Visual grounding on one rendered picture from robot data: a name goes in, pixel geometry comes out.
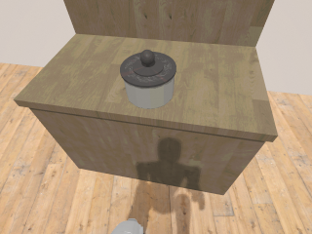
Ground left robot thigh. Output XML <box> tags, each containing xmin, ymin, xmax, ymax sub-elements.
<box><xmin>111</xmin><ymin>220</ymin><xmax>143</xmax><ymax>234</ymax></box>

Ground pot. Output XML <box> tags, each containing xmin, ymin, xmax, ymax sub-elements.
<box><xmin>124</xmin><ymin>77</ymin><xmax>175</xmax><ymax>109</ymax></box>

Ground knob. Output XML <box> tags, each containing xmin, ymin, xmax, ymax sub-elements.
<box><xmin>139</xmin><ymin>50</ymin><xmax>155</xmax><ymax>65</ymax></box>

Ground table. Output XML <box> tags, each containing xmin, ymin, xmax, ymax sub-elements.
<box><xmin>14</xmin><ymin>0</ymin><xmax>278</xmax><ymax>196</ymax></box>

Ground lid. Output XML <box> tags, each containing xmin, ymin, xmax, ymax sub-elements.
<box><xmin>120</xmin><ymin>52</ymin><xmax>176</xmax><ymax>88</ymax></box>

